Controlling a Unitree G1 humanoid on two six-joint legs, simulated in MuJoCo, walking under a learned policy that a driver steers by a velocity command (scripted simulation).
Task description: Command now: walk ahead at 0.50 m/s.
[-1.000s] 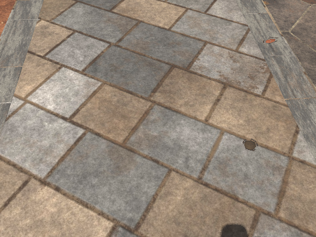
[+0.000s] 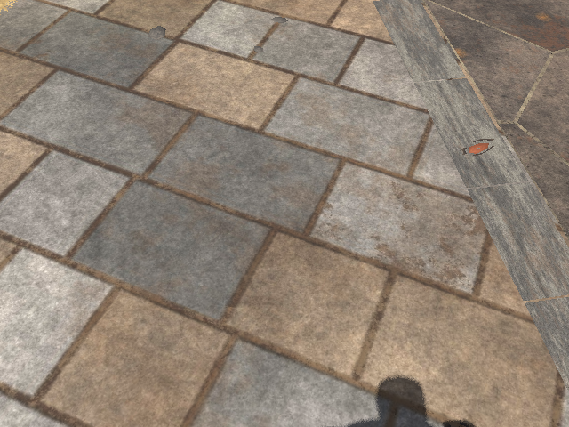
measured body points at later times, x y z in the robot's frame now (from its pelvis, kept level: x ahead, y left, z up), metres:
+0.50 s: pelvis +0.28 -0.05 +0.00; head +0.31 -0.06 +0.44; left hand +0.47 +0.20 -0.09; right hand +0.29 -0.33 -0.14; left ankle +0.11 +0.09 -0.66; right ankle +0.37 -0.14 -0.73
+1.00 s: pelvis +0.56 -0.01 -0.01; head +0.59 +0.01 +0.43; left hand +0.51 +0.28 -0.15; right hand +0.81 -0.20 -0.10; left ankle +0.65 +0.10 -0.73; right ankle +0.38 -0.15 -0.71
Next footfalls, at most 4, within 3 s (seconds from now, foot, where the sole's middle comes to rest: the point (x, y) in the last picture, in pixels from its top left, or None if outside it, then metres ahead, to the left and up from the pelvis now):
0.44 right None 0.41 -0.15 -0.77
0.98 left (254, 332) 0.69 0.11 -0.77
1.46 right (292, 226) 1.03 0.02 -0.77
1.96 left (174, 193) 1.14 0.38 -0.77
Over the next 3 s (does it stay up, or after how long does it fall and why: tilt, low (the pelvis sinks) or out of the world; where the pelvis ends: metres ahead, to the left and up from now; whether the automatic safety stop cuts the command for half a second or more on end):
stays up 1.50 0.39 0.00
